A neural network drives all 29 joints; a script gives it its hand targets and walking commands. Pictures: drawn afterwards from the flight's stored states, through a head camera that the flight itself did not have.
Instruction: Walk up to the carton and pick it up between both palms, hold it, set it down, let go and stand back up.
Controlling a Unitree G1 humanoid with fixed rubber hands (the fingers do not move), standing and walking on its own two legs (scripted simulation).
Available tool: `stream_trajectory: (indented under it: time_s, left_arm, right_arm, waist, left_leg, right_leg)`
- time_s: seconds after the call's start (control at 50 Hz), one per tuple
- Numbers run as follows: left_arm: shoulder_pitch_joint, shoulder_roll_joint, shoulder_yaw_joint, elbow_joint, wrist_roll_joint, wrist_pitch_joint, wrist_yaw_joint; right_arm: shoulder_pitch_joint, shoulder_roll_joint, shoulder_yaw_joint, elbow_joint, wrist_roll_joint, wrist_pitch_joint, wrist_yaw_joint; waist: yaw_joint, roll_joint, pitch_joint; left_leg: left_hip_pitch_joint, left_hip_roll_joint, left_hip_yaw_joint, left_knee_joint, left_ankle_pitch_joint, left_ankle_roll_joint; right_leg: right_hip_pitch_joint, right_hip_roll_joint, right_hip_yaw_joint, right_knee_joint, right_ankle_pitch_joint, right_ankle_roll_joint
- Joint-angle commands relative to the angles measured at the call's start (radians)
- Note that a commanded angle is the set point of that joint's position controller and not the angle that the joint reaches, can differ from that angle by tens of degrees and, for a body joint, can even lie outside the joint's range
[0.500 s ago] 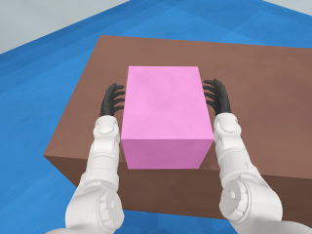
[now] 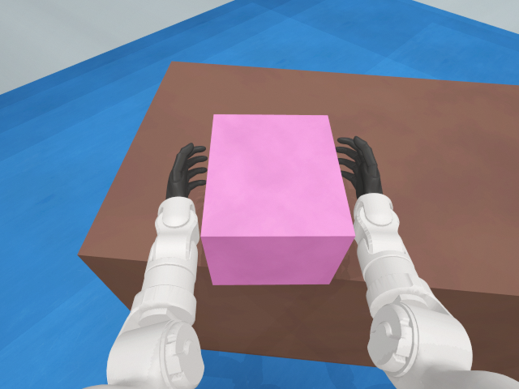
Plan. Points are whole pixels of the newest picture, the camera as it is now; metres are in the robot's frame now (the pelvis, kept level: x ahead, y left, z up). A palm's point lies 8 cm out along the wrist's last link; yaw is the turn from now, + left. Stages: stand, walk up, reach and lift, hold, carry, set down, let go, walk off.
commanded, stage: reach and lift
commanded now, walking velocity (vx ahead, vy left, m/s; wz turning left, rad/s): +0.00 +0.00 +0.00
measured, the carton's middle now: (271, 198) +0.41 +0.01 +0.03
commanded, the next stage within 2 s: none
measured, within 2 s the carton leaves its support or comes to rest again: leaves its support in 0.20 s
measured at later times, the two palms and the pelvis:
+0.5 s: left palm (160, 182) +0.37 +0.17 +0.12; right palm (367, 173) +0.38 -0.12 +0.14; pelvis -0.02 +0.00 +0.00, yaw +2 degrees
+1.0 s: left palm (149, 178) +0.35 +0.18 +0.15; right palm (371, 170) +0.37 -0.12 +0.16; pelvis -0.02 +0.00 +0.00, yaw +3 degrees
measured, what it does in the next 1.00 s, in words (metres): stands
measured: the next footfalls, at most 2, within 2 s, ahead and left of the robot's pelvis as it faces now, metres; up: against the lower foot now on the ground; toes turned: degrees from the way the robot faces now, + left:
none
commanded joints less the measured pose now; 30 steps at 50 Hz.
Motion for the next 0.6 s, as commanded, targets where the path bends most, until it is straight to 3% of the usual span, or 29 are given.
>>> stream_trajectory:
  time_s: [0.0, 0.1, 0.12, 0.16, 0.2, 0.26, 0.28, 0.32, 0.38, 0.44, 0.52, 0.54, 0.58]
  left_arm:
    - [-0.534, -0.478, -0.344, -0.085, -0.032, -0.034, -0.081]
    - [-0.578, -0.463, -0.363, -0.088, -0.052, -0.025, -0.085]
    - [-0.625, -0.482, -0.373, -0.122, -0.07, -0.04, -0.088]
    - [-0.639, -0.46, -0.36, -0.086, -0.065, -0.034, -0.095]
    - [-0.649, -0.47, -0.395, -0.103, -0.082, -0.021, -0.092]
    - [-0.66, -0.462, -0.378, -0.076, -0.073, 0.007, -0.095]
    - [-0.734, -0.48, -0.384, -0.127, -0.093, -0.004, -0.101]
    - [-0.672, -0.447, -0.351, -0.073, -0.063, 0.034, -0.103]
    - [-0.673, -0.448, -0.328, -0.093, -0.049, 0.08, -0.123]
    - [-0.607, -0.451, -0.33, -0.123, -0.042, 0.139, -0.134]
    - [-0.607, -0.488, -0.411, -0.217, -0.069, 0.18, -0.13]
    - [-0.605, -0.478, -0.424, -0.223, -0.064, 0.192, -0.128]
    - [-0.592, -0.491, -0.45, -0.264, -0.072, 0.209, -0.125]
  right_arm:
    - [-0.511, 0.465, 0.33, -0.072, -0.019, -0.067, 0.113]
    - [-0.54, 0.493, 0.364, -0.068, 0.01, -0.046, 0.102]
    - [-0.582, 0.498, 0.368, -0.114, 0.008, -0.063, 0.1]
    - [-0.597, 0.504, 0.363, -0.097, 0.003, -0.046, 0.095]
    - [-0.579, 0.513, 0.374, -0.08, 0.029, -0.023, 0.093]
    - [-0.582, 0.505, 0.358, -0.05, 0.034, 0.005, 0.096]
    - [-0.653, 0.504, 0.335, -0.111, 0.014, -0.018, 0.096]
    - [-0.583, 0.488, 0.32, -0.014, 0.02, 0.025, 0.095]
    - [-0.59, 0.476, 0.296, -0.034, 0.029, 0.042, 0.092]
    - [-0.569, 0.449, 0.306, -0.035, 0.062, 0.069, 0.09]
    - [-0.623, 0.407, 0.35, -0.127, 0.122, 0.052, 0.084]
    - [-0.59, 0.408, 0.363, -0.094, 0.133, 0.065, 0.083]
    - [-0.601, 0.405, 0.398, -0.137, 0.17, 0.07, 0.081]
  waist:
    - [0.001, 0.02, -0.556]
    - [0.003, 0.004, -0.543]
    - [0.0, -0.004, -0.595]
    - [0.001, -0.008, -0.566]
    - [-0.009, 0.021, -0.556]
    - [-0.016, 0.015, -0.498]
    - [-0.018, -0.003, -0.565]
    - [-0.019, 0.01, -0.436]
    - [-0.022, -0.003, -0.41]
    - [-0.028, 0.018, -0.373]
    - [-0.047, 0.065, -0.438]
    - [-0.05, 0.074, -0.41]
    - [-0.049, 0.087, -0.416]
  left_leg:
    - [0.197, -0.042, 0.067, 0.043, 0.387, -0.014]
    - [0.15, -0.055, 0.064, 0.024, 0.298, 0.004]
    - [0.136, -0.056, 0.069, 0.023, 0.289, 0.002]
    - [0.104, -0.059, 0.068, -0.006, 0.194, 0.015]
    - [0.136, -0.057, 0.062, -0.003, 0.204, 0.008]
    - [0.154, -0.061, 0.056, -0.014, 0.155, 0.011]
    - [0.147, -0.057, 0.062, -0.019, 0.133, 0.008]
    - [0.171, -0.058, 0.062, -0.032, 0.116, 0.012]
    - [0.177, -0.057, 0.069, -0.048, 0.097, 0.011]
    - [0.241, -0.056, 0.064, -0.037, 0.146, 0.002]
    - [0.346, -0.053, 0.048, 0.022, 0.315, -0.034]
    - [0.364, -0.053, 0.046, 0.022, 0.325, -0.039]
    - [0.374, -0.051, 0.039, 0.037, 0.348, -0.044]
  right_leg:
    - [0.219, 0.018, -0.074, 0.042, 0.476, 0.035]
    - [0.256, 0.006, -0.055, 0.037, 0.45, 0.039]
    - [0.277, 0.006, -0.057, 0.046, 0.462, 0.046]
    - [0.283, -0.005, -0.048, 0.033, 0.392, 0.051]
    - [0.276, -0.003, -0.049, 0.03, 0.369, 0.041]
    - [0.24, -0.004, -0.053, 0.01, 0.286, 0.038]
    - [0.226, -0.004, -0.062, 0.004, 0.251, 0.045]
    - [0.211, -0.007, -0.058, -0.016, 0.193, 0.035]
    - [0.217, -0.007, -0.066, -0.029, 0.15, 0.039]
    - [0.207, 0.006, -0.077, -0.036, 0.15, 0.035]
    - [0.161, 0.027, -0.102, -0.035, 0.211, 0.025]
    - [0.15, 0.026, -0.104, -0.044, 0.196, 0.018]
    - [0.152, 0.032, -0.104, -0.047, 0.199, 0.018]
